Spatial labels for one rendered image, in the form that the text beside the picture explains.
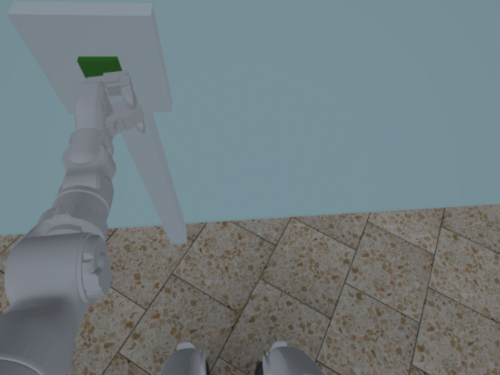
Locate left robot upper arm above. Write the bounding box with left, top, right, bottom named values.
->
left=0, top=232, right=112, bottom=375

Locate robot left hand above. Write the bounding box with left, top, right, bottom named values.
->
left=74, top=70, right=145, bottom=141

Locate robot left forearm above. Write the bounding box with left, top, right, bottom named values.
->
left=4, top=128, right=116, bottom=304

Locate robot left shin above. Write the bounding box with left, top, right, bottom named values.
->
left=177, top=341, right=198, bottom=351

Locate button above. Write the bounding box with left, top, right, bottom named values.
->
left=77, top=56, right=122, bottom=78

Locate panel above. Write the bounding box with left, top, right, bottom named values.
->
left=7, top=1, right=187, bottom=245

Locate left robot thigh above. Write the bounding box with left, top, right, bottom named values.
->
left=159, top=348, right=206, bottom=375

